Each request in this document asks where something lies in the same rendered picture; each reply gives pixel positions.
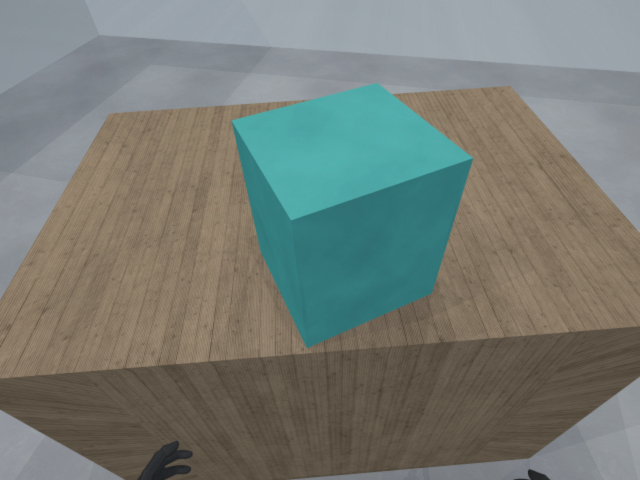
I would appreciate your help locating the pedestal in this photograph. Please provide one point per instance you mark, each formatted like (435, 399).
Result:
(144, 312)

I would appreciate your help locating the carton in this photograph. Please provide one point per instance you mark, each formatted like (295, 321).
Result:
(353, 197)

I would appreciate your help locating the left robot hand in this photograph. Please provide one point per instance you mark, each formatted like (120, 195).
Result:
(167, 454)

